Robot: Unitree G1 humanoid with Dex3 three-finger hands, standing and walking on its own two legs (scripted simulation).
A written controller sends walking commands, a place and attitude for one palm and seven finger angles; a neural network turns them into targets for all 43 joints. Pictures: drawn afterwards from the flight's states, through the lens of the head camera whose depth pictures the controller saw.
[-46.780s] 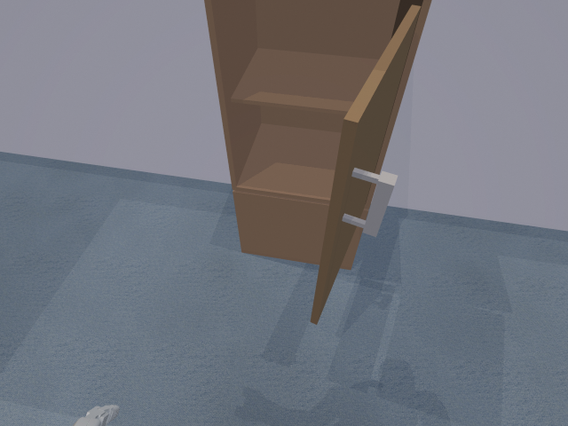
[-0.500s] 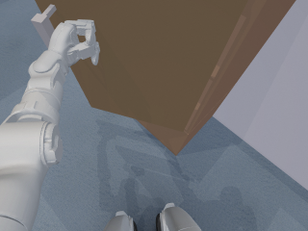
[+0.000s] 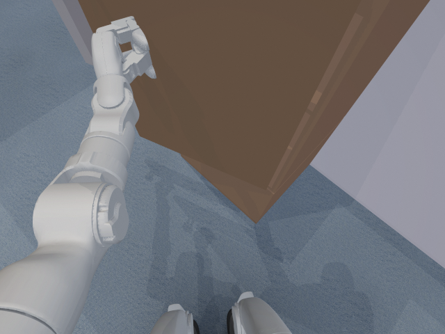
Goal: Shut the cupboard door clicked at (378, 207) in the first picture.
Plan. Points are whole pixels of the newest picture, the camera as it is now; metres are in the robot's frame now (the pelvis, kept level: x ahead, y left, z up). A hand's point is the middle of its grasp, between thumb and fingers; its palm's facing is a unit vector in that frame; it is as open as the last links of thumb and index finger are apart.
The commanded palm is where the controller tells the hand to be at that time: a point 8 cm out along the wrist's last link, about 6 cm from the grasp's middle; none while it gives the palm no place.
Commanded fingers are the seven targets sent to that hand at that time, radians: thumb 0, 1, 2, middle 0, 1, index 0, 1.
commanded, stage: pull the fist back off the door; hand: left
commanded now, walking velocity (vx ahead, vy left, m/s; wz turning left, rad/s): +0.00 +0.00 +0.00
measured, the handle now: (88, 23) +0.63 +0.15 +0.13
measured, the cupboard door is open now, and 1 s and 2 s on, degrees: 19 19 19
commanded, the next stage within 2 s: draw the hand back to the body in 0.64 s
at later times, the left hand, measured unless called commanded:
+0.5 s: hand (132, 113) +0.45 +0.09 +0.11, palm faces +0.02 -1.00 +0.00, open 3.1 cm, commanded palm +0.43 +0.13 +0.13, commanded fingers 0.00 0.90 0.90 -1.30 -1.50 -1.30 -1.50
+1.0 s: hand (100, 124) +0.41 +0.12 +0.15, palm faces +0.04 -1.00 -0.04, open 3.1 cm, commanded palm +0.36 +0.16 +0.16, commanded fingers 0.00 0.90 0.90 -1.30 -1.50 -1.30 -1.50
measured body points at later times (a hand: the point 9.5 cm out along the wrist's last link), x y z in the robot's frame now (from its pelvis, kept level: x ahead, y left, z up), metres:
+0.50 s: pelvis -0.01 -0.01 +0.03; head +0.07 -0.01 +0.47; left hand +0.45 +0.14 +0.11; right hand +0.05 -0.29 -0.09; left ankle -0.01 +0.10 -0.67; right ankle +0.00 -0.08 -0.67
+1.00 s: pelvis -0.01 +0.01 +0.04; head +0.03 -0.01 +0.48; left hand +0.40 +0.17 +0.15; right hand +0.04 -0.23 -0.10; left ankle -0.01 +0.10 -0.67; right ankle +0.00 -0.08 -0.67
